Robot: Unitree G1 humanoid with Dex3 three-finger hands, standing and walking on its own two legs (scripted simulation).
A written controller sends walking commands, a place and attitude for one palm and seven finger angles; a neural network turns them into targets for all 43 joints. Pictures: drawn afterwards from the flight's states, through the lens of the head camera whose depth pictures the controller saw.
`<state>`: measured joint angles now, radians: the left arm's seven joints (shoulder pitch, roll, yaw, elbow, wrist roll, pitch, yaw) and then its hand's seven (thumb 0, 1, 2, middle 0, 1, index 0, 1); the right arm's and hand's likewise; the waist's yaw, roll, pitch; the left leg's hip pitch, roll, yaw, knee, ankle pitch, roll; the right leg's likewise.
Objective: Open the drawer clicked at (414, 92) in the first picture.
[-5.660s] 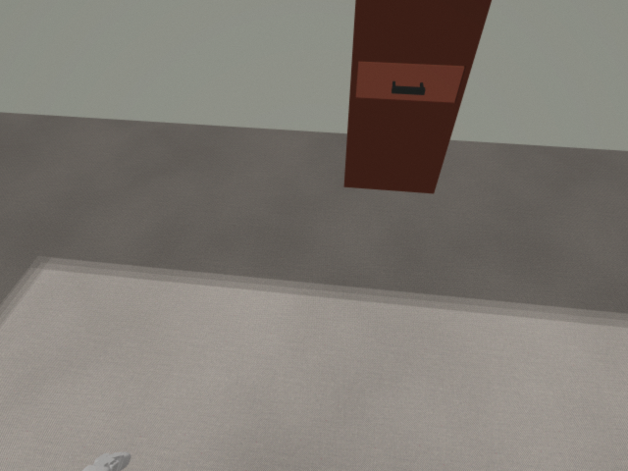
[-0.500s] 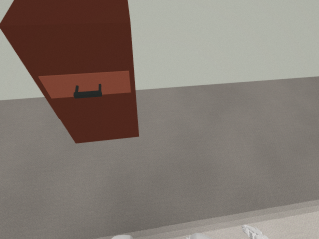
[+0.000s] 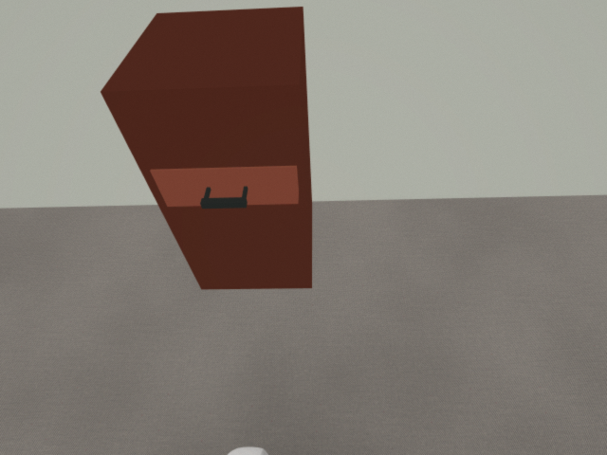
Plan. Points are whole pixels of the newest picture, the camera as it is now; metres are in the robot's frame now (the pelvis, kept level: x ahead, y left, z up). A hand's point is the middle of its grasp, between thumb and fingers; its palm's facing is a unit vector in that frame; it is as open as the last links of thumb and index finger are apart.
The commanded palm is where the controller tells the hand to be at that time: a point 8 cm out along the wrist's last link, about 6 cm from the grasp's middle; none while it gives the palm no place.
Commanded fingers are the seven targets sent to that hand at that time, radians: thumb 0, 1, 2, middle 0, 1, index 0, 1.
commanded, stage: take the last steps up to it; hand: left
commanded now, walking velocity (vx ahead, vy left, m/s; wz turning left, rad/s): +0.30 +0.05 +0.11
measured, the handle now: (225, 197) +0.76 +0.28 -0.23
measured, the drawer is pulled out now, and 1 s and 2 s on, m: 0.00 0.00 0.00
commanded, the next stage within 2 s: come to a stop and stand still in 0.72 s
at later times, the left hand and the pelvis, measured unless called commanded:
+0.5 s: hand out of the picture +0.12 +0.25 -0.17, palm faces +0.07 -0.98 -0.18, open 7.4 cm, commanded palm none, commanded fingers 0.00 0.90 0.90 -0.20 -0.30 -0.20 -0.30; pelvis +0.10 +0.06 +0.00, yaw +2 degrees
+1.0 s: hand (201, 363) +0.29 +0.22 -0.17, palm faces +0.07 -0.97 -0.22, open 7.2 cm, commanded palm none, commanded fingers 0.00 0.90 0.90 -0.20 -0.30 -0.20 -0.30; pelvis +0.25 +0.03 +0.00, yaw +1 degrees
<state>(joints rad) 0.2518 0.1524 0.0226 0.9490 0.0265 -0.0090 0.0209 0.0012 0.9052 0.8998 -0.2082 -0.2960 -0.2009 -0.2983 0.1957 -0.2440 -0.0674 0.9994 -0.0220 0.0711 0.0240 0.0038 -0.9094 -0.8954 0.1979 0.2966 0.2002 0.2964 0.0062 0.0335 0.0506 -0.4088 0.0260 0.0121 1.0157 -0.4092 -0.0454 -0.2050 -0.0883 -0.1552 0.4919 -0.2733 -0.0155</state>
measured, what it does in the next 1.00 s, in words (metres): walks ahead: left foot, then right foot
